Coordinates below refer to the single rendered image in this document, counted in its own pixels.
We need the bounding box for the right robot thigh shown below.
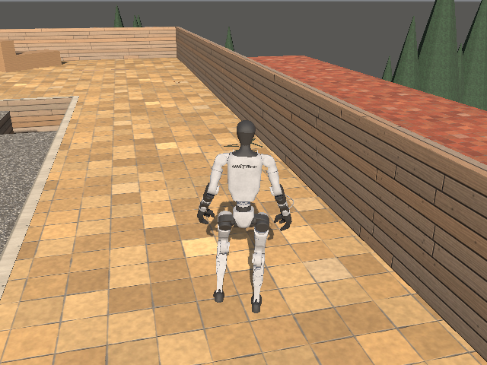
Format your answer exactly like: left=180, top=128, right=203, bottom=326
left=252, top=212, right=269, bottom=267

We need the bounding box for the robot right upper arm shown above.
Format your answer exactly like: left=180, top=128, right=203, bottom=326
left=261, top=154, right=282, bottom=196

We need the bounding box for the robot left upper arm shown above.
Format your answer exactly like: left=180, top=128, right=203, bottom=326
left=207, top=153, right=229, bottom=195

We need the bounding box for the robot right hand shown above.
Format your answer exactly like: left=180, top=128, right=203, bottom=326
left=274, top=214, right=292, bottom=231

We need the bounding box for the robot left hand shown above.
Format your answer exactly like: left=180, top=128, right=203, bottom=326
left=197, top=209, right=215, bottom=224

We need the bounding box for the left robot shin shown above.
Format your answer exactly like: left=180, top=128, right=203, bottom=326
left=216, top=240, right=227, bottom=293

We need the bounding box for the right robot forearm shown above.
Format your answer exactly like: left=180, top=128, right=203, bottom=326
left=275, top=184, right=290, bottom=216

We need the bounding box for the left robot forearm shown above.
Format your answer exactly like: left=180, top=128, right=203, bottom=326
left=199, top=183, right=215, bottom=212

